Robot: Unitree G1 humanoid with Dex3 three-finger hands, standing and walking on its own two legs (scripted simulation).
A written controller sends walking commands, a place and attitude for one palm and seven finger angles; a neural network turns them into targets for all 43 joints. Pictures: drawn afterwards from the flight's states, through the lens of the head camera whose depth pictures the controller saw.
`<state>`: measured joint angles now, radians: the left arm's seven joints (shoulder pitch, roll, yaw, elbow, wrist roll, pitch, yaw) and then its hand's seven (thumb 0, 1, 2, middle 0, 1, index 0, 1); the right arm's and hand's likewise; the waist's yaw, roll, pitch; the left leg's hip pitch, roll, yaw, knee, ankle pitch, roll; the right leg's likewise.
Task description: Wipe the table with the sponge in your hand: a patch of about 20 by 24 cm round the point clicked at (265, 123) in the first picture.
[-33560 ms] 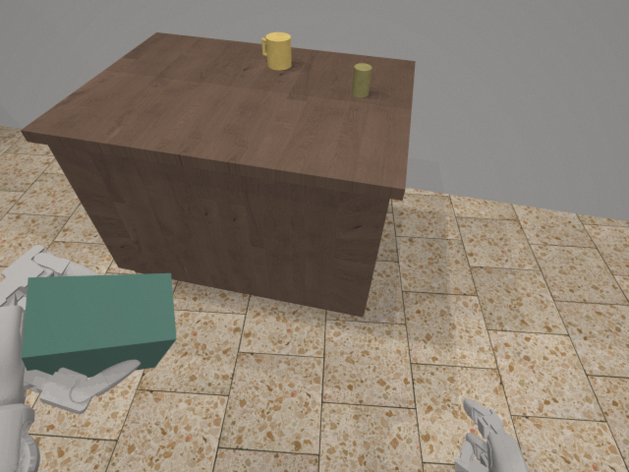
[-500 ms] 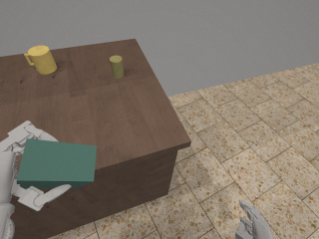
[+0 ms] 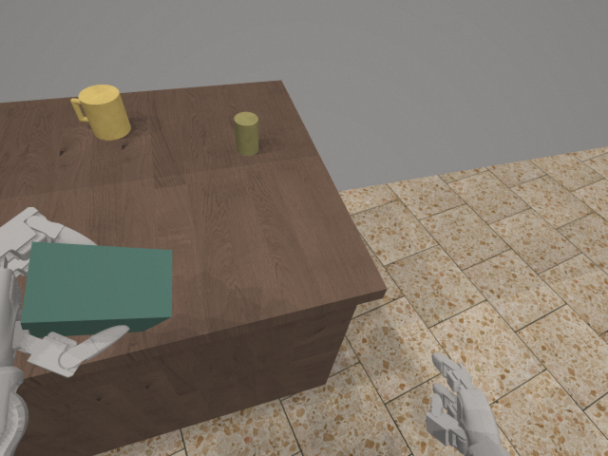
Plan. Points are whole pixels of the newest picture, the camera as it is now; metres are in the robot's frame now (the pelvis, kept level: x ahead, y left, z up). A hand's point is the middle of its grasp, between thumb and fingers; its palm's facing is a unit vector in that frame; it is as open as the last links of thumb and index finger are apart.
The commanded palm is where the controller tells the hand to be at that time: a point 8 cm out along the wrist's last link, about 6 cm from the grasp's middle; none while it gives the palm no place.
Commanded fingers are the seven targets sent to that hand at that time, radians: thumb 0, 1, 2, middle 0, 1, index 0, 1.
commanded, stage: come to a stop and stand still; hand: left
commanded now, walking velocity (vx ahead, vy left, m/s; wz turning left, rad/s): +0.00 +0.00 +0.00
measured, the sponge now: (117, 294) +0.24 +0.22 +0.13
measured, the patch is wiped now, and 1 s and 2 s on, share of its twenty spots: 0.00 0.00 0.00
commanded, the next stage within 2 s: look again from close up in 0.18 s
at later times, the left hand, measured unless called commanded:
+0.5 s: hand (82, 305) +0.21 +0.24 +0.16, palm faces +0.39 -0.84 -0.37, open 10.4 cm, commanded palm +0.15 +0.27 +0.17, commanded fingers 0.00 0.10 1.30 -1.20 -1.60 -1.20 -1.60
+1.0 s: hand (81, 319) +0.20 +0.24 +0.14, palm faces +0.32 -0.87 -0.38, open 10.4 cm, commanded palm +0.15 +0.28 +0.17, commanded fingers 0.00 0.10 1.30 -1.20 -1.60 -1.20 -1.60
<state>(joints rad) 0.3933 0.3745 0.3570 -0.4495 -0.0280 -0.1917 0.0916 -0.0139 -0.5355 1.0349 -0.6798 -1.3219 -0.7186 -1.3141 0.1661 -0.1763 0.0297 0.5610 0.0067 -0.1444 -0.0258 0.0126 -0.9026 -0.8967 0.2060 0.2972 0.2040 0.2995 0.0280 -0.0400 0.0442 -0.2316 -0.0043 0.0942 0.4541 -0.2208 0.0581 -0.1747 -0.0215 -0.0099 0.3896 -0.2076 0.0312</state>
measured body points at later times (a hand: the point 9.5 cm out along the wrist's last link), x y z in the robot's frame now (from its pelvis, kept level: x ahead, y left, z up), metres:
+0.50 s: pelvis +0.00 -0.01 +0.00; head +0.01 +0.00 +0.45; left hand +0.18 +0.28 +0.18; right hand +0.17 -0.24 -0.07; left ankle +0.02 +0.07 -0.74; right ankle +0.00 -0.15 -0.74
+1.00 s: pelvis -0.01 -0.01 +0.00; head +0.01 +0.02 +0.45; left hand +0.18 +0.29 +0.16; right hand +0.16 -0.23 -0.07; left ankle +0.02 +0.07 -0.74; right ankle +0.00 -0.15 -0.74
